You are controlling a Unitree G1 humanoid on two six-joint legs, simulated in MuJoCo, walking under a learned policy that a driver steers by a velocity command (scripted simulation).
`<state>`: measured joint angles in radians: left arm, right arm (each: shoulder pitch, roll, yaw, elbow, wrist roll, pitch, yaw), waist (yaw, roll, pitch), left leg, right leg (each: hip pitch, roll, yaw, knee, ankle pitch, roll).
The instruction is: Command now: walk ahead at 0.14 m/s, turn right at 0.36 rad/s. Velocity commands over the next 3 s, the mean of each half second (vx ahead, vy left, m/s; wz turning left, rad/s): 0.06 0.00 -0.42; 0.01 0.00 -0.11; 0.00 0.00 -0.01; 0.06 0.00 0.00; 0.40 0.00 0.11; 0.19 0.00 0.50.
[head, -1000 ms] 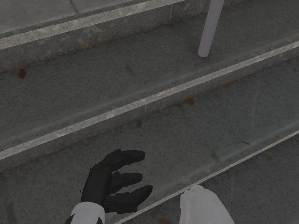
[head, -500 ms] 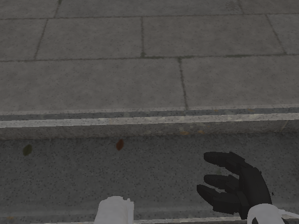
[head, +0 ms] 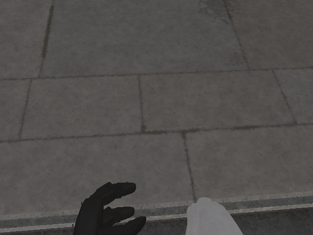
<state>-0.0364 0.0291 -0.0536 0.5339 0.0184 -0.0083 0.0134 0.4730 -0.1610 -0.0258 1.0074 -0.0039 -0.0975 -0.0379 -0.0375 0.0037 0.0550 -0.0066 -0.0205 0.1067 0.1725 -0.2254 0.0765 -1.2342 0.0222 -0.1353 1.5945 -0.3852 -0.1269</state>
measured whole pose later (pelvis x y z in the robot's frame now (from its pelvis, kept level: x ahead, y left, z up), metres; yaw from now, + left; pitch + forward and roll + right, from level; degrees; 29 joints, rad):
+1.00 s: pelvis +0.32 +0.11 +0.16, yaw -16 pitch +1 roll +0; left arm 0.41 0.26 0.08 0.84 0.00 -0.01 0.02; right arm 0.01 -0.09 0.04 0.52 -0.01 0.05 -0.03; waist 0.05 -0.06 0.00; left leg -0.85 0.06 0.01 1.38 -0.55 0.01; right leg -0.24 0.03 0.21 0.81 -0.34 0.01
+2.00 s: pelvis +0.41 +0.03 +0.27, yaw -16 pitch +1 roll +1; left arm 0.21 0.17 0.03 0.60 0.04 0.02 0.00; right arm 0.40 -0.19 -0.05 0.78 -0.03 -0.01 -0.05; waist -0.03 -0.03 -0.07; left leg -0.38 -0.06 0.15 0.70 -0.35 0.13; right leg -0.57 0.03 0.09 1.37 -0.28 -0.01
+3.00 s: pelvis +0.72 -0.10 +0.29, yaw +4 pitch +1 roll -1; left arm 0.20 0.23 0.04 0.71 0.03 -0.01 0.03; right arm 0.25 -0.26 -0.08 0.72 0.00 0.00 -0.02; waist -0.01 0.00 0.08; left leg -0.37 -0.16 0.03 0.45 -0.10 0.17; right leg -0.55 -0.05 0.04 1.24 -0.38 0.05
